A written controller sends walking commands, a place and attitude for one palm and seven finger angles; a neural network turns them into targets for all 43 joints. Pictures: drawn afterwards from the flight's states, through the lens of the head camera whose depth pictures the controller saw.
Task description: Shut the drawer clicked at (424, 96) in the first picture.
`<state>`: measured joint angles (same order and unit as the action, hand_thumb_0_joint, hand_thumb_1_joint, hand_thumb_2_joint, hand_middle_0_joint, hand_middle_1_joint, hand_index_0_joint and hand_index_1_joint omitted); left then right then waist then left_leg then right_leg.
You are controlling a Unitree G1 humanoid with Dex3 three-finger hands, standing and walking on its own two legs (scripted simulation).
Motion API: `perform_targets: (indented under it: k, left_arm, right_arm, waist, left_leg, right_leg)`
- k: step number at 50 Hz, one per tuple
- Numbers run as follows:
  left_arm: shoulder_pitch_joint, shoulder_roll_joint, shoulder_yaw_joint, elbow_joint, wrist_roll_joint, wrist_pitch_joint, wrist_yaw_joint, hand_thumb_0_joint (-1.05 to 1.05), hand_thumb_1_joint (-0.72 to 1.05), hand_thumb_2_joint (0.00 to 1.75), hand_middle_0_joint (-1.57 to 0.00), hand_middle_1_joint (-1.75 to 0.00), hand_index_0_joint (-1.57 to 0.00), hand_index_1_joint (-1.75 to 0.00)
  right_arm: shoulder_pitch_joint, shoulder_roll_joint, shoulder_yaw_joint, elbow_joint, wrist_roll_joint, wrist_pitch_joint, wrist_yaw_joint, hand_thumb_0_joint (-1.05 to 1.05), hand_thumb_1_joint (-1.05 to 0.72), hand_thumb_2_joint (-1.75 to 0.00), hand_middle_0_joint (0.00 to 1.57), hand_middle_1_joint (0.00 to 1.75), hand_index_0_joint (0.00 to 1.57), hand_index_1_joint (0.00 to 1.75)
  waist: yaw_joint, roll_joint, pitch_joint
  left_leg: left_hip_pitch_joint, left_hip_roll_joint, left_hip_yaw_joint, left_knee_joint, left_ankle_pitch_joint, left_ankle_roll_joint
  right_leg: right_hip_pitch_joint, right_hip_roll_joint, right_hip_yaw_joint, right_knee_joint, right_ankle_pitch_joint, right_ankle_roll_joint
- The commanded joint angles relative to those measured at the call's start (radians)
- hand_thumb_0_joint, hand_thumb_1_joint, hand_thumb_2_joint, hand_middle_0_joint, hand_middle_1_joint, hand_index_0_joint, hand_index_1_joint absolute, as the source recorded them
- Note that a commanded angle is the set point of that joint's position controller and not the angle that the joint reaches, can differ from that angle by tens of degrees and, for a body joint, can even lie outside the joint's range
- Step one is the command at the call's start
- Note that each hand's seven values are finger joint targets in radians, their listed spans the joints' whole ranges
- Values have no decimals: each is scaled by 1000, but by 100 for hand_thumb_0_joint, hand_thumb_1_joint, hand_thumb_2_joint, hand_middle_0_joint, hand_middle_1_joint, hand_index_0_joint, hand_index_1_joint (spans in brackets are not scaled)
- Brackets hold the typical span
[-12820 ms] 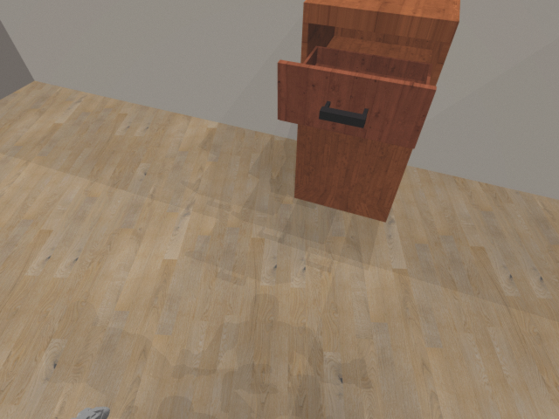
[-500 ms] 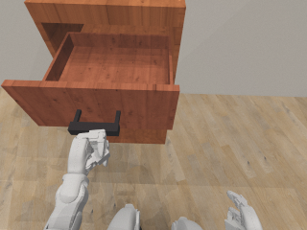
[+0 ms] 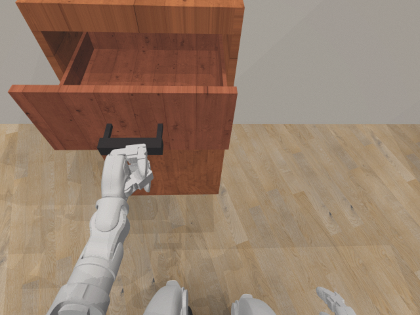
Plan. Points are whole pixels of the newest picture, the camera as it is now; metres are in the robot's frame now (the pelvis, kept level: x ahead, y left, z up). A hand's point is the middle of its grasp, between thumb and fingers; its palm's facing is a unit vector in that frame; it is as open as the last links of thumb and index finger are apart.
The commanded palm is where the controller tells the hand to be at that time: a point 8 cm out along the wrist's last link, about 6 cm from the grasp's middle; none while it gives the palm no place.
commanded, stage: push the drawer shut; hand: left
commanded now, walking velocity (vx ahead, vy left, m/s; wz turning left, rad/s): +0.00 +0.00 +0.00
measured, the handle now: (133, 137) +0.45 +0.17 +0.05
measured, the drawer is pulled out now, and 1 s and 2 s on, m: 0.19 0.06 0.00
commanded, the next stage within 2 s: none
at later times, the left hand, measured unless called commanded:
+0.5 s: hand (152, 145) +0.44 +0.13 +0.04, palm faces +0.06 -1.00 -0.05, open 2.9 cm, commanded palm +0.43 +0.17 +0.05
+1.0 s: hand (155, 120) +0.50 +0.13 +0.04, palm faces +0.06 -1.00 -0.05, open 2.9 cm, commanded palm +0.50 +0.17 +0.05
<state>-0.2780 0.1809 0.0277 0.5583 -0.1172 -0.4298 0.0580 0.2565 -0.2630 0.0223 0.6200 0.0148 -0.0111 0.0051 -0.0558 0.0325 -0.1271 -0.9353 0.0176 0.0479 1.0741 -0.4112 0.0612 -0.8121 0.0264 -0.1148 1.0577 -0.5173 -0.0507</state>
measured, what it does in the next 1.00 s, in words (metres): stands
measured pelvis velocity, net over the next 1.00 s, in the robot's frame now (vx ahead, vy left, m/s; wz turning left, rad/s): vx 0.00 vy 0.00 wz -0.03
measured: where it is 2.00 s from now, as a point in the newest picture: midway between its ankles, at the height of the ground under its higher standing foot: outside the picture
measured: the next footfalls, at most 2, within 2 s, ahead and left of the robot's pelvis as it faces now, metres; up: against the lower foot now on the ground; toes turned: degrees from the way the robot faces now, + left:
none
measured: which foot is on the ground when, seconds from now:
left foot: down 0.00-1.00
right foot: down 0.00-1.00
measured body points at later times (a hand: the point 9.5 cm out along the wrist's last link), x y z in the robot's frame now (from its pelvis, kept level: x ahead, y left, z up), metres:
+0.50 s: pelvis +0.00 +0.00 +0.00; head +0.09 +0.01 +0.44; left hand +0.43 +0.18 +0.05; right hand +0.07 -0.26 -0.12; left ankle +0.06 +0.08 -0.66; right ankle +0.00 -0.09 -0.66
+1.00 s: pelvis +0.00 +0.00 -0.01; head +0.12 +0.01 +0.42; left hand +0.50 +0.19 +0.05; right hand +0.00 -0.27 -0.13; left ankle +0.06 +0.08 -0.66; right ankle +0.00 -0.09 -0.66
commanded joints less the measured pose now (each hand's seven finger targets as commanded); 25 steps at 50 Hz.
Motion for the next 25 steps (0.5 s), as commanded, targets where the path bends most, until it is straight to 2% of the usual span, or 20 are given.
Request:
perform_targets:
  k: [1, 3, 4, 5, 7, 8, 11, 15, 16, 17, 18, 22, 23, 24, 25]
  left_arm:
    - [-467, 98, 53, -183, 3, -78, 14, 0, 90, 90, -140, -160, -140, -160]
    - [-489, 77, 40, -173, 8, -84, 18, 0, 90, 90, -140, -160, -140, -160]
    - [-493, 94, 55, -153, 11, -83, 22, 0, 90, 90, -140, -160, -140, -160]
    - [-513, 82, 42, -129, 15, -81, 21, 0, 90, 90, -140, -160, -140, -160]
    - [-575, 113, 71, -108, 18, -90, 26, 0, 90, 90, -140, -160, -140, -160]
    - [-583, 98, 61, -82, 18, -89, 26, 0, 90, 90, -140, -160, -140, -160]
    - [-655, 151, 106, -33, 19, -99, 23, 0, 90, 90, -140, -160, -140, -160]
    - [-714, 146, 109, 22, 20, -110, 15, 0, 90, 90, -140, -160, -140, -160]
    - [-722, 167, 131, 51, 20, -110, 15, 0, 90, 90, -140, -160, -140, -160]
    - [-752, 176, 132, 45, 20, -117, 14, 0, 90, 90, -140, -160, -140, -160]
    - [-766, 156, 120, 58, 21, -120, 12, 0, 90, 90, -140, -160, -140, -160]
    - [-800, 191, 156, 132, 22, -127, 1, 0, 90, 90, -140, -160, -140, -160]
    - [-832, 190, 155, 137, 20, -131, -2, 0, 90, 90, -140, -160, -140, -160]
    - [-833, 218, 174, 154, 24, -136, -6, 0, 90, 90, -140, -160, -140, -160]
    - [-851, 206, 166, 170, 25, -137, -10, 0, 90, 90, -140, -160, -140, -160]
  right_arm:
    - [12, -145, -56, -106, -4, -32, -3, 0, -90, -90, 20, 30, 20, 30]
    - [22, -143, -60, -102, -4, -29, 0, 0, -90, -90, 20, 30, 20, 30]
    - [33, -150, -61, -99, -6, -26, 1, 0, -90, -90, 20, 30, 20, 30]
    - [35, -149, -60, -94, -6, -22, 3, 0, -90, -90, 20, 30, 20, 30]
    - [43, -151, -61, -86, -8, -18, 2, 0, -90, -90, 20, 30, 20, 30]
    - [44, -149, -59, -86, -9, -16, 2, 0, -90, -90, 20, 30, 20, 30]
    - [56, -152, -57, -74, -9, -12, -4, 0, -90, -90, 20, 30, 20, 30]
    - [74, -149, -56, -67, -11, -12, -2, 0, -90, -90, 20, 30, 20, 30]
    - [80, -151, -57, -64, -12, -9, -1, 0, -90, -90, 20, 30, 20, 30]
    - [82, -151, -55, -63, -11, -8, -1, 0, -90, -90, 20, 30, 20, 30]
    - [87, -148, -56, -62, -13, -9, 1, 0, -90, -90, 20, 30, 20, 30]
    - [111, -152, -58, -53, -17, -2, 5, 0, -90, -90, 20, 30, 20, 30]
    - [116, -150, -57, -50, -18, -1, 6, 0, -90, -90, 20, 30, 20, 30]
    - [124, -155, -59, -49, -18, -1, 6, 0, -90, -90, 20, 30, 20, 30]
    - [128, -153, -57, -48, -19, 0, 8, 0, -90, -90, 20, 30, 20, 30]
  waist:
    - [-56, 11, -323]
    - [-58, 32, -343]
    - [-56, 12, -340]
    - [-66, 25, -332]
    - [-70, 9, -336]
    - [-74, 6, -330]
    - [-83, -3, -329]
    - [-85, 23, -359]
    - [-82, 13, -357]
    - [-86, 30, -363]
    - [-88, 27, -378]
    - [-92, 25, -371]
    - [-102, 18, -371]
    - [-95, 10, -375]
    - [-102, 37, -381]
  left_leg:
    - [373, 7, -130, -145, 73, -30]
    - [412, 11, -137, -148, 101, -34]
    - [408, 13, -146, -149, 110, -34]
    - [413, 14, -147, -149, 106, -35]
    - [397, 13, -148, -147, 74, -35]
    - [386, 10, -144, -148, 65, -32]
    - [363, 7, -136, -139, 56, -30]
    - [376, 5, -135, -136, 74, -31]
    - [357, 4, -130, -131, 72, -30]
    - [361, 4, -130, -129, 79, -30]
    - [363, 1, -127, -125, 82, -29]
    - [346, 2, -125, -115, 95, -28]
    - [336, 1, -120, -111, 95, -25]
    - [330, 2, -124, -108, 100, -25]
    - [336, 1, -122, -107, 101, -25]
  right_leg:
    - [-49, 3, 91, -177, 124, 32]
    - [-62, 4, 82, -169, 144, 28]
    - [-66, 7, 76, -160, 149, 27]
    - [-81, 7, 77, -163, 147, 28]
    - [-84, 7, 82, -164, 127, 30]
    - [-81, 8, 84, -169, 120, 31]
    - [-79, 8, 92, -173, 117, 33]
    - [-78, 11, 90, -166, 129, 29]
    - [-71, 11, 94, -168, 127, 30]
    - [-74, 10, 97, -167, 132, 30]
    - [-69, 11, 99, -168, 134, 31]
    - [-79, 14, 101, -165, 143, 30]
    - [-69, 14, 105, -169, 146, 33]
    - [-68, 16, 104, -160, 150, 30]
    - [-81, 16, 103, -159, 149, 31]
